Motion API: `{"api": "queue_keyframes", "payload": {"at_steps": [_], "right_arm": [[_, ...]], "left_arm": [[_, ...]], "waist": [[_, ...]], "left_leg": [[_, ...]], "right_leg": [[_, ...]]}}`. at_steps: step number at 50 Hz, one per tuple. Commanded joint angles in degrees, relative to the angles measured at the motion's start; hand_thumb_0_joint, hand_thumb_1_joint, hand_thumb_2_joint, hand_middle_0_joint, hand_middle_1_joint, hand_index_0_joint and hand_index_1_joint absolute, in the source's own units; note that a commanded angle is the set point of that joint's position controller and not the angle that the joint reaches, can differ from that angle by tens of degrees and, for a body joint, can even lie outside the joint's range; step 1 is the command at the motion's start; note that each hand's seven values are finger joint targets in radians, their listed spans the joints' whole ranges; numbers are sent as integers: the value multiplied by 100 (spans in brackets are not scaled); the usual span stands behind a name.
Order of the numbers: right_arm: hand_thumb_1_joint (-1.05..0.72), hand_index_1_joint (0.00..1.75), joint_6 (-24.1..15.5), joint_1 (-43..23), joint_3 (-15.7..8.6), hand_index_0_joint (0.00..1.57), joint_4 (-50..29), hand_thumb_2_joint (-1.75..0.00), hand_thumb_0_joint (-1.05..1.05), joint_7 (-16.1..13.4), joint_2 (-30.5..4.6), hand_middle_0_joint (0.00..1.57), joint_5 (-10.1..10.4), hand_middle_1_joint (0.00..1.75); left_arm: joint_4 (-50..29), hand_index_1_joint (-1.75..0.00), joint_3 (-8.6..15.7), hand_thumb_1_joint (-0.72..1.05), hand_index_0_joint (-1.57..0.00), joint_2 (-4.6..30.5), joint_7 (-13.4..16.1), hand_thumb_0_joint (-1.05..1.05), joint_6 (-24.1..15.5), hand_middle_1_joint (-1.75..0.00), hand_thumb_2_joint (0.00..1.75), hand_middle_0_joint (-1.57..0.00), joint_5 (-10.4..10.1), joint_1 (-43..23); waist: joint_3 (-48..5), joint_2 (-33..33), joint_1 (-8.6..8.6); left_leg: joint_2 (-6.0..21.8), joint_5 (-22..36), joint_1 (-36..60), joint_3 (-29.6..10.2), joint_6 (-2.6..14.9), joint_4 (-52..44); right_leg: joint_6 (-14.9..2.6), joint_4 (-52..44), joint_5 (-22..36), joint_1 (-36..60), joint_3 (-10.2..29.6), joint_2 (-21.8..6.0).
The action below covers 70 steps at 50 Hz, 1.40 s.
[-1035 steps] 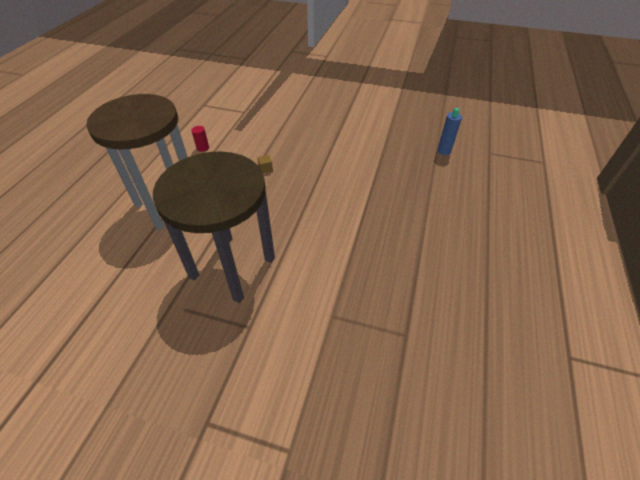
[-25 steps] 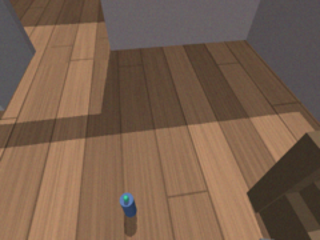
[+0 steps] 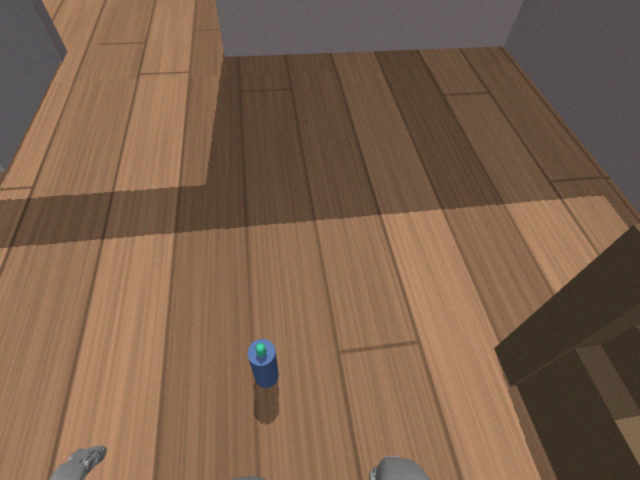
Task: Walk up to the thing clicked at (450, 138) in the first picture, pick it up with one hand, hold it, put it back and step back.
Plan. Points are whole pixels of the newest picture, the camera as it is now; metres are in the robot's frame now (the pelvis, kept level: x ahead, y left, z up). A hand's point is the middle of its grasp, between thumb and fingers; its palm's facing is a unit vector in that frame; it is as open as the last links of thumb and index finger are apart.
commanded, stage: walk up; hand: left
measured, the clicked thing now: (263, 362) +0.46 +0.13 -0.62
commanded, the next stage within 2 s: stand in 1.34 s
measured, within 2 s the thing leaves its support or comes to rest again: neither
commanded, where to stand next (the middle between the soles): +0.11 -0.06 m, yaw -4 degrees
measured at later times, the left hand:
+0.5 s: hand (160, 476) +0.15 +0.21 -0.13, palm faces -0.09 -0.93 -0.35, open 7.4 cm
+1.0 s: hand out of the picture +0.08 +0.22 -0.12, palm faces -0.04 -0.93 -0.37, open 7.4 cm
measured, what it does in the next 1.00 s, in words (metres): steps on the spot: right foot, then left foot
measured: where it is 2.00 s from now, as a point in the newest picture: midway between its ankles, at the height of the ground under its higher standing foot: outside the picture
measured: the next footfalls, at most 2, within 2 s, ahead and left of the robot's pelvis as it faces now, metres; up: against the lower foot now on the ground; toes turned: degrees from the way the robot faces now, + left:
right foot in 0.36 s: +0.07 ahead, -0.16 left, +0.00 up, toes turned -1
left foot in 0.64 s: +0.06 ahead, +0.09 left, +0.00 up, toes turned -2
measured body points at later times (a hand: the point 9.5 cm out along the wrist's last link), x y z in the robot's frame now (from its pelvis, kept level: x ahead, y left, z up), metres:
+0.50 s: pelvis +0.02 -0.04 +0.02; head +0.07 -0.04 +0.46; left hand +0.15 +0.26 -0.10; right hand +0.08 -0.36 -0.11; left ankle +0.00 +0.10 -0.68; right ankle +0.08 -0.16 -0.71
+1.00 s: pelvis +0.01 -0.04 +0.03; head +0.02 -0.05 +0.47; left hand +0.08 +0.27 -0.10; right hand +0.10 -0.35 -0.10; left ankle +0.02 +0.09 -0.71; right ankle +0.03 -0.16 -0.71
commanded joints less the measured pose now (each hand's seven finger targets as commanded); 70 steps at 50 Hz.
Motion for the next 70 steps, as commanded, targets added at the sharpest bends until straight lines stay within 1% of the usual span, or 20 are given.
{"api": "queue_keyframes", "payload": {"at_steps": [1, 2, 5, 11, 15, 18, 19, 20, 21, 24, 31, 33, 34, 36, 39, 41, 43, 44, 48, 70], "right_arm": [[-90, 30, -465, 321, -419, 20, -406, -90, 0, -164, -2322, 20, -61, 30], [-90, 30, -498, 125, -439, 20, -411, -90, 0, -177, -2292, 20, -20, 30], [-90, 30, -694, 377, -242, 20, -404, -90, 0, -286, -1578, 20, -30, 30], [-90, 30, -725, 697, -247, 20, -490, -90, 0, -397, -1438, 20, 29, 30], [-90, 30, -544, 386, -167, 20, -637, -90, 0, -363, -1342, 20, 40, 30], [-90, 30, -394, 332, -49, 20, -705, -90, 0, -351, -1115, 20, 180, 30], [-90, 30, -385, 574, 11, 20, -744, -90, 0, -354, -923, 20, 238, 30], [-90, 30, -331, 736, 123, 20, -741, -90, 0, -377, -704, 20, 228, 30], [-90, 30, -264, 739, 39, 20, -619, -90, 0, -437, -956, 20, 207, 30], [-90, 30, -293, 615, 10, 20, -370, -90, 0, -365, -1119, 20, 206, 30], [-90, 30, -314, 687, 28, 20, -66, -90, 0, -314, -977, 20, 54, 30], [-90, 30, -357, 183, -73, 20, -250, -90, 0, -319, -1436, 20, -25, 30], [-90, 30, -356, -357, -104, 20, -336, -90, 0, -282, -1700, 20, 8, 30], [-90, 30, -363, -727, -79, 20, -380, -90, 0, -251, -1533, 20, 20, 30], [-90, 30, -353, -732, -4, 20, -414, -90, 0, -249, -1282, 20, 46, 30], [-90, 30, -341, -665, 80, 20, -348, -90, 0, -227, -995, 20, 134, 30], [-90, 30, -310, -476, 132, 20, -345, -90, 0, -203, -868, 20, 144, 30], [-90, 30, -279, -248, 132, 20, -181, -90, 0, -201, -811, 20, 119, 30], [-90, 30, -298, -696, 125, 20, -35, -90, 0, -120, -971, 20, 99, 30], [-90, 30, -473, -793, 182, 20, 614, -90, 0, -168, -998, 20, 83, 30]], "left_arm": [[-467, -30, 243, 90, -20, 1058, 79, 0, -75, -30, 90, -20, -96, 112], [-513, -30, 267, 90, -20, 1305, 71, 0, -136, -30, 90, -20, -80, -274], [-348, -30, 342, 90, -20, 1213, -80, 0, -111, -30, 90, -20, -235, 44], [-554, -30, 274, 90, -20, 899, -181, 0, -39, -30, 90, -20, -223, -57], [-467, -30, 211, 90, -20, 775, -170, 0, -103, -30, 90, -20, -276, -5], [-164, -30, 294, 90, -20, 972, -101, 0, -159, -30, 90, -20, -250, 577], [-186, -30, 411, 90, -20, 1378, -72, 0, -206, -30, 90, -20, -218, 777], [-332, -30, 358, 90, -20, 1357, -57, 0, -230, -30, 90, -20, -228, 575], [-447, -30, 328, 90, -20, 1438, -59, 0, -212, -30, 90, -20, -217, 205], [-523, -30, 236, 90, -20, 1171, -39, 0, -146, -30, 90, -20, -215, -306], [-470, -30, 217, 90, -20, 1129, -19, 0, -68, -30, 90, -20, -335, -406], [-457, -30, 131, 90, -20, 842, -22, 0, -68, -30, 90, -20, -418, -231], [-355, -30, 154, 90, -20, 853, 2, 0, -35, -30, 90, -20, -438, -312], [-152, -30, 234, 90, -20, 971, -8, 0, -18, -30, 90, -20, -368, -128], [-77, -30, 198, 90, -20, 836, -51, 0, -112, -30, 90, -20, -367, 8], [15, -30, 154, 90, -20, 878, -24, 0, -234, -30, 90, -20, -325, 5], [61, -30, 119, 90, -20, 1039, 8, 0, -347, -30, 90, -20, -248, -102], [65, -30, 105, 90, -20, 1183, -2, 0, -359, -30, 90, -20, -254, -421], [301, -30, -12, 90, -20, 975, -40, 0, -355, -30, 90, -20, -290, -440], [859, -30, -83, 90, -20, 860, -50, 0, -371, -30, 90, -20, -303, -233]], "waist": [[-520, 1198, -138], [-71, 1127, -115], [-139, 785, 6], [-341, 1006, -128], [-449, 1409, -73], [-767, 653, 281], [-1222, -365, 316], [-1213, -852, 160], [-1185, -775, 146], [-710, -532, -26], [-873, -483, -96], [-840, 575, 101], [-580, 1057, 215], [-415, 1163, 321], [-681, 1260, 360], [-1184, 806, 267], [-1335, 465, 95], [-1237, 117, -71], [-704, 13, 61], [-605, 500, 180]], "left_leg": [[2461, 181, 672, -3844, 1196, -2544], [2479, 31, 264, -3871, 1431, -2693], [1545, 2451, 1409, -1840, 614, -2016], [1595, 3746, 1165, -956, 917, -1771], [1301, 4105, 536, -431, 769, -1191], [912, 3392, 22, -258, 444, 60], [514, 2066, -310, -86, 221, 1128], [24, -786, -705, -89, 103, 1497], [176, -1478, -349, -309, 101, 1604], [229, -1170, -135, -398, 62, 1209], [224, 973, 621, -78, 36, -1239], [1263, 1631, 470, -1562, 459, -1854], [1782, 1484, -254, -1958, 899, -2074], [1858, 1645, -798, -1751, 1201, -1908], [1286, 2596, -141, -916, 697, -1307], [871, 2319, 204, -595, 314, -865], [604, 1476, 203, -451, 118, -874], [521, 808, 471, -408, 95, -1061], [718, 731, 719, -600, 235, -1612], [975, 899, 526, -730, 64, -2814]], "right_leg": [[-199, 1361, -958, -1319, 902, 633], [-196, 1357, -825, -1255, 911, 489], [-211, 1166, 79, -1472, 985, 635], [-91, 288, 350, -567, 648, 673], [-218, -794, 597, 597, -49, 801], [-413, -2027, 1999, 1892, 66, 783], [-722, -2210, 3030, 2331, 1259, -74], [-1116, -2466, 3205, 2251, 2338, -874], [-1603, -2484, 2489, 1523, 2641, -1184], [-1245, -2418, 1877, 760, 1521, -528], [-882, -1703, 2134, 472, 1192, -358], [-420, -1002, 1578, 201, 778, 288], [-270, -640, 233, 464, 213, 884], [-266, -97, -324, 1080, 274, 795], [-339, -958, 789, 985, 151, 809], [-423, -1785, 2387, 1552, 575, 412], [-636, -2035, 2310, 1681, 1293, -107], [-777, -2146, 1726, 1185, 1522, -312], [-328, -2732, 537, 651, 1028, 118], [-196, -2843, 1369, 1507, 688, 216]]}}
